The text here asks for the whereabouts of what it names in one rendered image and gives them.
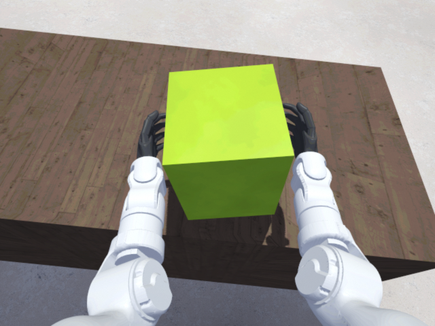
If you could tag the right robot upper arm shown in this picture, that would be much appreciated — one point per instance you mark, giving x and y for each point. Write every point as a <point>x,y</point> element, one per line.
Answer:
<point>344,290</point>

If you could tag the right robot forearm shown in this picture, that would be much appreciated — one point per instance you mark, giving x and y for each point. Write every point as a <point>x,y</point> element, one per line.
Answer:
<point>317,214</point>

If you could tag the pedestal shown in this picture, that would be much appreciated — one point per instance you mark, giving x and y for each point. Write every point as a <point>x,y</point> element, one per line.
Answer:
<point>72,110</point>

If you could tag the carton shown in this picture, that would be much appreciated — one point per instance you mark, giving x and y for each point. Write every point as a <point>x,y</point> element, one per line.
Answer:
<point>227,148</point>

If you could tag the right robot hand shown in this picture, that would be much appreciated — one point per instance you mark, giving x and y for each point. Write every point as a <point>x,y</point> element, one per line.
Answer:
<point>304,137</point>

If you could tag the left robot forearm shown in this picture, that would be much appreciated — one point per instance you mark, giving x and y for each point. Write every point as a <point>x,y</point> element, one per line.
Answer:
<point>142,219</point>

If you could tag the left robot hand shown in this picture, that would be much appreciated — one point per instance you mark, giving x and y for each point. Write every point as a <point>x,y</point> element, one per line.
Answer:
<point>148,137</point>

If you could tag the left robot upper arm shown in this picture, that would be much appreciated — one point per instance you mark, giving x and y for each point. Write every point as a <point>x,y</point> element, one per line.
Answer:
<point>135,293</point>

